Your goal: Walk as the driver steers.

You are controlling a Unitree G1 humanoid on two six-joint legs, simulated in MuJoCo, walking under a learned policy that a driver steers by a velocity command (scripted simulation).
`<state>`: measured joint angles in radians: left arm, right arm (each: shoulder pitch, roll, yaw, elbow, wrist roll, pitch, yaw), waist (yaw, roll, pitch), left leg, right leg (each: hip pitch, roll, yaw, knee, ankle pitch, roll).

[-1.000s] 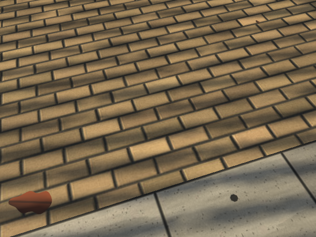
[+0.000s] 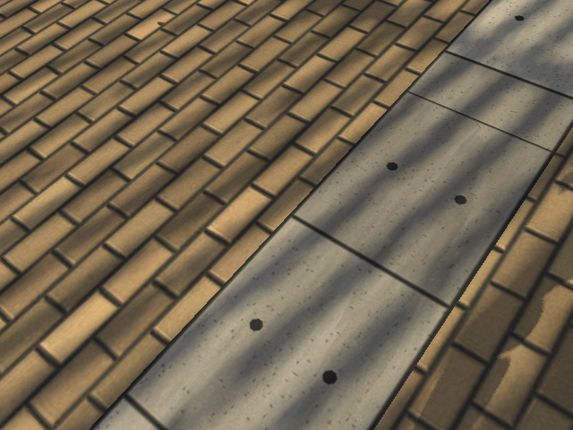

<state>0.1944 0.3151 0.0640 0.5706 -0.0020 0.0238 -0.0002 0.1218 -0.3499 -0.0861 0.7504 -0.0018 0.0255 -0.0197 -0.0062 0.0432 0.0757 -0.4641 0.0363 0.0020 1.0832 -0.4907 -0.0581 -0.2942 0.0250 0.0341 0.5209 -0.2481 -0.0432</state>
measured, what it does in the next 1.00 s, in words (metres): steps on the spot: left foot, then right foot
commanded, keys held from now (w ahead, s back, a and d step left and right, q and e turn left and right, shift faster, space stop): e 0.40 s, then no key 0.12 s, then q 0.48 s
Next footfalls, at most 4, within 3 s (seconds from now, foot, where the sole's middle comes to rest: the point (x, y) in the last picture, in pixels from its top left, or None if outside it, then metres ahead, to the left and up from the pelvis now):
0.40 left None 0.09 0.12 -0.78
0.72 right None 0.00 -0.12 -0.78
1.06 left None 0.06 0.13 -0.77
1.62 right None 0.22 -0.09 -0.78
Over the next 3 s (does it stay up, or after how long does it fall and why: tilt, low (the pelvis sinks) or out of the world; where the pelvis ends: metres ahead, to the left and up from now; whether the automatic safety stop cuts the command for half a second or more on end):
stays up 0.83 -0.14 -0.01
